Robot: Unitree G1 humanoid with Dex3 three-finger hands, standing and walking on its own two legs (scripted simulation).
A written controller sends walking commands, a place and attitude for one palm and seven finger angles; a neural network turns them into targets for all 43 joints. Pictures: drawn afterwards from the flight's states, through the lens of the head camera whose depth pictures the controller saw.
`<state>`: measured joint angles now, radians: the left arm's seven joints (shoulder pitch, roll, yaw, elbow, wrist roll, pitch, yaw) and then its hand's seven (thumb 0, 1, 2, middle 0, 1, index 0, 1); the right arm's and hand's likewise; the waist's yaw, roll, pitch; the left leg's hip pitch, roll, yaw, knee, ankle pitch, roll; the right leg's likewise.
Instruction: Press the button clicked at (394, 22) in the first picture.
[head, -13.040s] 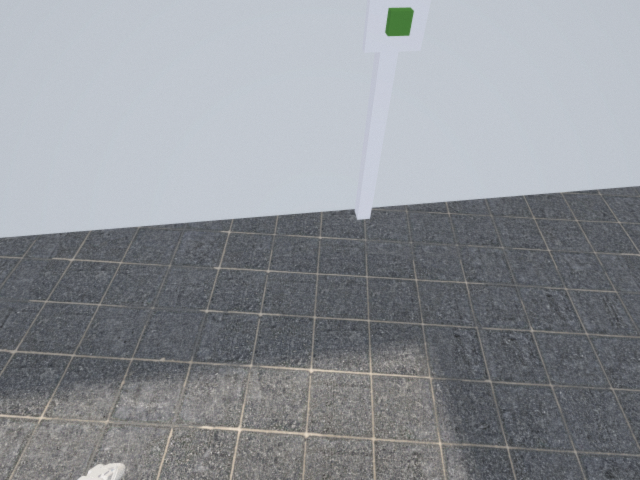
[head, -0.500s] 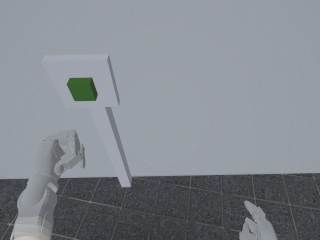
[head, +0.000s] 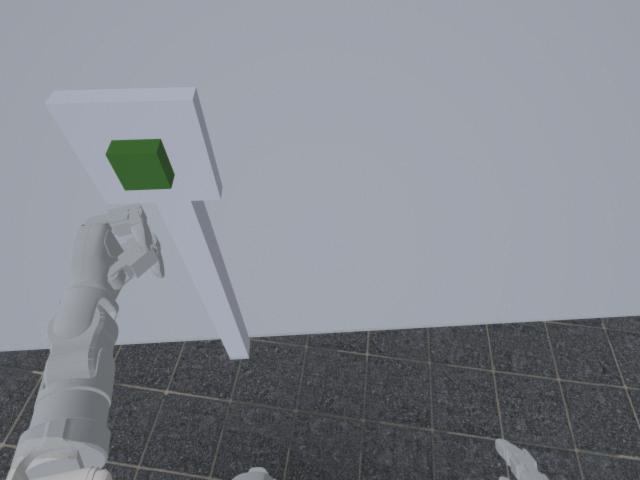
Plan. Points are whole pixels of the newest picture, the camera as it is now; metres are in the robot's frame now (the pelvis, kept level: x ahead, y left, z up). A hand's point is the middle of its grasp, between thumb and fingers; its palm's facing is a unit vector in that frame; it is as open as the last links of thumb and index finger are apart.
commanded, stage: aim a knuckle at the button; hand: left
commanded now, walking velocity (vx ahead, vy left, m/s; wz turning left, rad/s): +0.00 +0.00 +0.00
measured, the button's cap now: (142, 163) +0.50 +0.27 +0.11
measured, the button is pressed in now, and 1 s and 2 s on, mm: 0 0 13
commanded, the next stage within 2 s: press the button with the knuckle in 1.00 s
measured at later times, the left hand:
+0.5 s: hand (167, 218) +0.43 +0.22 +0.08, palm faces +0.09 -1.00 -0.01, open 3.1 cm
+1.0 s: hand (165, 225) +0.42 +0.22 +0.08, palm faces +0.10 -1.00 -0.01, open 3.1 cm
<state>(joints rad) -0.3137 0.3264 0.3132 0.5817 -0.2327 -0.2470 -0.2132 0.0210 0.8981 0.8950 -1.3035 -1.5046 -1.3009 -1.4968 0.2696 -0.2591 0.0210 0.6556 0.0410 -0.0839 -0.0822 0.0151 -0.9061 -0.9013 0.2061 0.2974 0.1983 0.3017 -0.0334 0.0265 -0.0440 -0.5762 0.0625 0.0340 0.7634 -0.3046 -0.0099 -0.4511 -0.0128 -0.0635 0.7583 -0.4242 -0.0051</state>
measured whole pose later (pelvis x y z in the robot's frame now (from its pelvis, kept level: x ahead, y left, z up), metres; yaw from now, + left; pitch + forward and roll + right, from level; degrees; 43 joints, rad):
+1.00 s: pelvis +0.00 +0.00 -0.01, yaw -1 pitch +11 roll -2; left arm -0.52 0.38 0.34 0.82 -0.20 -0.30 -0.23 0.02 0.90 0.90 -1.30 -1.50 -1.30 -1.50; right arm 0.30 -0.26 0.01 0.62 0.04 0.02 -0.06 0.01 -0.91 -0.90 0.21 0.30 0.20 0.30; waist -0.06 0.02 -0.08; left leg -0.69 0.08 0.03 0.84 -0.34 -0.01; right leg -0.56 0.00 -0.06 0.82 -0.45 -0.01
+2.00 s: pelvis -0.01 +0.01 -0.02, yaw -1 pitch +14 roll -3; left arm -0.80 0.51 0.41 1.14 -0.13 -0.36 -0.26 0.01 0.79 0.92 -1.30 -1.50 -1.32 -1.50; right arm 0.36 -0.27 0.03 0.67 0.02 0.03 -0.06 0.01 -0.91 -0.90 0.21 0.30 0.20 0.30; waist -0.12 0.02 -0.08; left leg -0.82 0.08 0.01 0.91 -0.34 0.00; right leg -0.68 0.01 -0.07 0.88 -0.44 0.00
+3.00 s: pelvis -0.03 +0.01 -0.03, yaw -2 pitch +14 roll -3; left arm -0.79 0.49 0.38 1.08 -0.14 -0.34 -0.20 0.00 0.78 0.93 -1.30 -1.50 -1.33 -1.50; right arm 0.39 -0.27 0.03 0.66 0.02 -0.01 -0.05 0.01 -0.91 -0.90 0.21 0.30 0.20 0.30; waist -0.11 0.03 -0.08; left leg -0.87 0.07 -0.01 0.94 -0.32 0.00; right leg -0.73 0.02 -0.07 0.91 -0.43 0.00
